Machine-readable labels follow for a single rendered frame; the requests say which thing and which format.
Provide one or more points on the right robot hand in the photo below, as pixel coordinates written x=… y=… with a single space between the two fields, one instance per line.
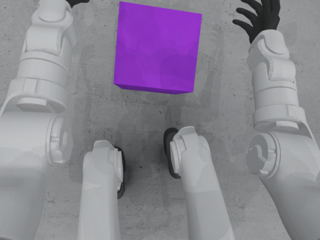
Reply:
x=267 y=17

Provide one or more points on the robot left upper arm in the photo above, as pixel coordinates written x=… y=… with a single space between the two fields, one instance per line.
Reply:
x=32 y=144

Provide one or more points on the robot left foot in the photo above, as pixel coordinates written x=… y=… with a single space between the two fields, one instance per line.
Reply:
x=122 y=187

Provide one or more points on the robot right forearm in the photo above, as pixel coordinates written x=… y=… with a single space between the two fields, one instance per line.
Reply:
x=274 y=87

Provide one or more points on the robot right thigh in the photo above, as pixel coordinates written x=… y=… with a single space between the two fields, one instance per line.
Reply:
x=207 y=215

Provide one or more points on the robot right upper arm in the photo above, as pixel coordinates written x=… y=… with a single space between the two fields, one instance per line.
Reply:
x=288 y=165

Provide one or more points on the carton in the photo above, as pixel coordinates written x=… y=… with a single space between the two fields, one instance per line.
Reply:
x=156 y=49

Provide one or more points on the robot left forearm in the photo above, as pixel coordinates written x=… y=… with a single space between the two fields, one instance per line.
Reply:
x=45 y=62

